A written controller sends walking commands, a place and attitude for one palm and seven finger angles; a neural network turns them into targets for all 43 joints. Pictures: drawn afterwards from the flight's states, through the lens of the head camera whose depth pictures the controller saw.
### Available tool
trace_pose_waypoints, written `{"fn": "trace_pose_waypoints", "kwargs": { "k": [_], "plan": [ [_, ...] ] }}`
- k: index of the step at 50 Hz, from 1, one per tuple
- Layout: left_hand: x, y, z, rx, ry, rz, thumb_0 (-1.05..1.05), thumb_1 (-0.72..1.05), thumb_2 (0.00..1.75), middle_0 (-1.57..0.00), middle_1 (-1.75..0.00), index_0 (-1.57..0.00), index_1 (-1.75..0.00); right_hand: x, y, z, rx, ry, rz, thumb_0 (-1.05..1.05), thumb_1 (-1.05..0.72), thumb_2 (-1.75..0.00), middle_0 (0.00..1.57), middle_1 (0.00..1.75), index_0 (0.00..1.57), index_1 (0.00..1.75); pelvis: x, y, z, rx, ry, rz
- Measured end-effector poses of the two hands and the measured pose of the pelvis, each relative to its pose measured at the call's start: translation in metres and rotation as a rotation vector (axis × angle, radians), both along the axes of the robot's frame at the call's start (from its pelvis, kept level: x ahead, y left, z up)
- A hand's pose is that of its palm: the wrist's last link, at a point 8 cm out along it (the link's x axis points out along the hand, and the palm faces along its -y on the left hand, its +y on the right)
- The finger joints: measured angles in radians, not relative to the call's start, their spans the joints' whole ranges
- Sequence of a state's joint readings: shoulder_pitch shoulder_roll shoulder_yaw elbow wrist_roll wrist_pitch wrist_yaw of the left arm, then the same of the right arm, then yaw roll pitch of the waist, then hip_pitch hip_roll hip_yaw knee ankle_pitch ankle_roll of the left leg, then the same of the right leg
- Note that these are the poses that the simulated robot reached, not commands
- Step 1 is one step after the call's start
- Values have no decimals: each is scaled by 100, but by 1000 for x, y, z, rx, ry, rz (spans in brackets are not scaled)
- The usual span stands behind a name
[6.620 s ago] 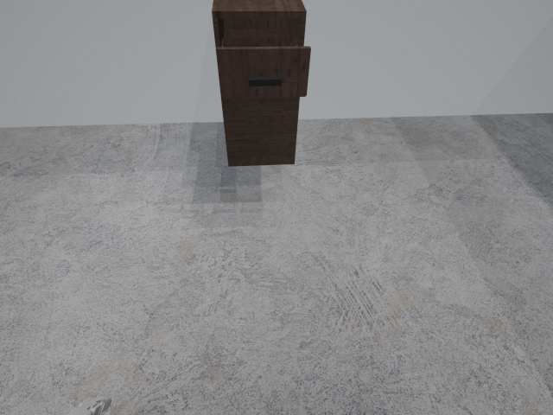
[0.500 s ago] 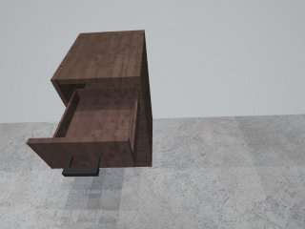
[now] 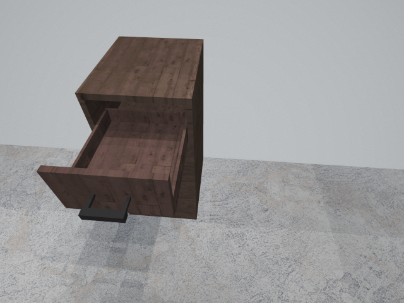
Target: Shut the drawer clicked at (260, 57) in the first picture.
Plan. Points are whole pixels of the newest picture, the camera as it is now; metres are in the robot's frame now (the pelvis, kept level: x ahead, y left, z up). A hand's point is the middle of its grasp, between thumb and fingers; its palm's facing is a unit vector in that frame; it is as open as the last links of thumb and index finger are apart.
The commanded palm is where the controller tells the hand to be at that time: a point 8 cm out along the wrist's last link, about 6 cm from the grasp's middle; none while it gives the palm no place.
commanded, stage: look again from close up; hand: left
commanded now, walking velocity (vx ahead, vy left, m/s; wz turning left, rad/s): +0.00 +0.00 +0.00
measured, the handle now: (106, 207) +0.36 +0.28 -0.09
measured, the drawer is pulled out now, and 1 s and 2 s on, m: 0.30 0.30 0.30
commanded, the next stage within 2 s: shuffle to correct the standing spot in 0.52 s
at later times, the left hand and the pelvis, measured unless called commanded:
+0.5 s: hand out of the picture -0.02 +0.23 -0.18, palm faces +0.02 -0.98 -0.19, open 7.4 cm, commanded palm none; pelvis -0.02 +0.06 +0.00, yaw +0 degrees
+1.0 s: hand out of the picture -0.01 +0.22 -0.19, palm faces +0.07 -0.99 -0.14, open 7.4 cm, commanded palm none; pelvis +0.05 +0.06 -0.01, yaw -1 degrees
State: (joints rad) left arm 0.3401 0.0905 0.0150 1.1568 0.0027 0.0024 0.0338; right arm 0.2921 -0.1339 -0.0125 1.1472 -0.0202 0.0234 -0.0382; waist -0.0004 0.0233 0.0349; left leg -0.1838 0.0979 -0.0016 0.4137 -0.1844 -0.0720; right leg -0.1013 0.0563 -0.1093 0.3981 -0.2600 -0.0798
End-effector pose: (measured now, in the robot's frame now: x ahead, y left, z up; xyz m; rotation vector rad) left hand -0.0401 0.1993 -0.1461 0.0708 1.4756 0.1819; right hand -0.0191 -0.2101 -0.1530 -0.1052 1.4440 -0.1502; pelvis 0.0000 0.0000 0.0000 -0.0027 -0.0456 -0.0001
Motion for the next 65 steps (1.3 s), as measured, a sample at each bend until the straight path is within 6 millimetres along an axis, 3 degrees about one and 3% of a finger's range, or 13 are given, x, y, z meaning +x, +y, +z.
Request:
{"fn": "trace_pose_waypoints", "kwargs": {
  "k": [4,9,20,32,41,49,54,61,65],
  "plan": [
    [-3,4,2,13,-24,-32,1,90,90,-20,-30,-20,-30,9,3,1,-9,-42,-3,0,-92,-90,19,30,20,30,-4,9,-1,-10,16,-18],
    [3,28,-6,23,-61,-45,1,90,90,-21,-30,-21,-30,18,14,-2,-28,-120,-4,1,-93,-90,19,30,20,30,-7,27,-8,-29,4,1],
    [24,73,-3,42,-135,-74,1,91,90,-20,-30,-20,-30,-2,47,6,-20,-97,24,1,-94,-90,19,30,20,30,-15,52,-4,-3,12,-8],
    [4,78,-1,25,-31,-66,1,91,90,-20,-30,-20,-30,-16,65,6,10,-8,19,0,-92,-90,20,30,20,30,-9,61,-1,3,38,-7],
    [4,64,-6,-4,10,-49,1,90,90,-20,-30,-20,-30,3,59,1,8,-1,21,0,-91,-90,20,30,20,30,12,59,-6,8,41,-10],
    [20,64,-17,-20,33,-4,1,90,90,-20,-30,-20,-30,50,56,-1,-22,-25,43,0,-91,-90,19,30,20,30,47,62,-14,-9,52,-6],
    [50,75,-18,-21,65,-37,1,90,90,-20,-30,-20,-30,77,59,4,-60,-80,32,0,-92,-90,19,30,20,30,68,69,-13,0,48,-17],
    [145,94,0,68,-110,-63,2,93,90,-20,-30,-20,-30,70,70,7,-13,23,32,0,-92,-90,19,30,20,30,82,66,-2,-6,42,13],
    [186,99,9,119,-201,-82,1,93,90,-20,-30,-20,-30,74,65,-1,19,51,17,0,-91,-90,20,30,20,30,89,56,-4,6,32,16]
  ]
}}
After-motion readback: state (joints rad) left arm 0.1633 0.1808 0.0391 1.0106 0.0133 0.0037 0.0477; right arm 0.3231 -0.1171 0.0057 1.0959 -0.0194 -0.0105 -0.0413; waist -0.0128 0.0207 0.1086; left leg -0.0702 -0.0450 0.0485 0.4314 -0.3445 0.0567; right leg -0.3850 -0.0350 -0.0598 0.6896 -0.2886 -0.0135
